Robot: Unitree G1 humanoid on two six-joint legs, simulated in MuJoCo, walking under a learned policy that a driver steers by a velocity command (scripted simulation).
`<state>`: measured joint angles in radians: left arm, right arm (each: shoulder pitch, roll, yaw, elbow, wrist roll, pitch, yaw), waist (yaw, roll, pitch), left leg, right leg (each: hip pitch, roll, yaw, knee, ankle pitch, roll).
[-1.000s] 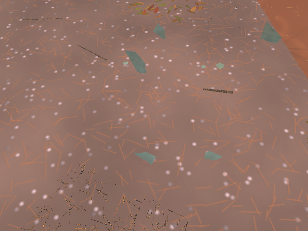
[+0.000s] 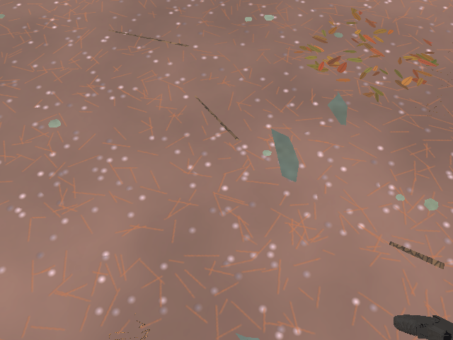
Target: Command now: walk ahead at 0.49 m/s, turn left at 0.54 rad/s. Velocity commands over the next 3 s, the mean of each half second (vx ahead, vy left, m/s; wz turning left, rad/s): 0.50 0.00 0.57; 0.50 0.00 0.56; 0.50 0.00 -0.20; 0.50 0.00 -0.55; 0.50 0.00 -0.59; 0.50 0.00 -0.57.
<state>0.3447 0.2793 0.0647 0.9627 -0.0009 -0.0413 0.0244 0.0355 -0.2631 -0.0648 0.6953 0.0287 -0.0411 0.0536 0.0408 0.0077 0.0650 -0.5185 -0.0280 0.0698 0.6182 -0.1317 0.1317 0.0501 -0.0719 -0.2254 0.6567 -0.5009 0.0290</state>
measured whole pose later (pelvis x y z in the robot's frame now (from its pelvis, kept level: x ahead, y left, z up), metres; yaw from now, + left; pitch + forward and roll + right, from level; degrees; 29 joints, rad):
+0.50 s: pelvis +0.29 -0.01 +0.01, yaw +17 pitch +2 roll -1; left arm 0.01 0.27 0.05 0.71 0.01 -0.13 -0.02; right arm 0.39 -0.30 -0.08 0.77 0.02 -0.03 -0.02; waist -0.08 0.01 0.01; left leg -0.12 -0.10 -0.24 0.67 -0.49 0.06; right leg -0.46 0.03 0.03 0.49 -0.07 0.00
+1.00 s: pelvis +0.52 +0.12 +0.01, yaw +35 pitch +2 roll -2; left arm 0.34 0.32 0.08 0.88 -0.02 -0.05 0.00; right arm 0.05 -0.28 -0.06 0.58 0.02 -0.02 0.04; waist 0.07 0.01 0.06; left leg -0.51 0.01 0.03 0.59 -0.10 0.09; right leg 0.05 -0.10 -0.23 0.51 -0.45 0.05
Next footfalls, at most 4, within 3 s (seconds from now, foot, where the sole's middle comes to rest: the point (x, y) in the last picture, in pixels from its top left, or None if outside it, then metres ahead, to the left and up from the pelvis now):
0.48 right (273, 328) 0.47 -0.09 -0.75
0.98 left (147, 279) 0.60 0.29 -0.75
1.54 right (171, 177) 0.98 0.26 -0.75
2.00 left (105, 131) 1.18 0.54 -0.75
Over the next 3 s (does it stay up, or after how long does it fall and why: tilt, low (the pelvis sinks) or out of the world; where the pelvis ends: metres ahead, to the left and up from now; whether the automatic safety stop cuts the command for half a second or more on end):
stays up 1.59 0.33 0.01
